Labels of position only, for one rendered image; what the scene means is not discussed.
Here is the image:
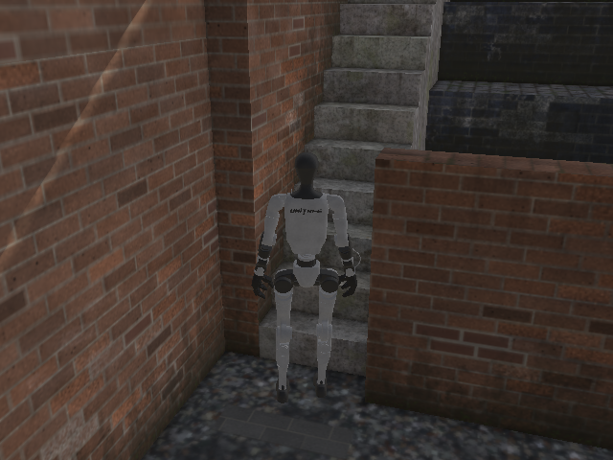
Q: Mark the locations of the stairs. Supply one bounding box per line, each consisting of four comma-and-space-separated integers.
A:
259, 0, 450, 377

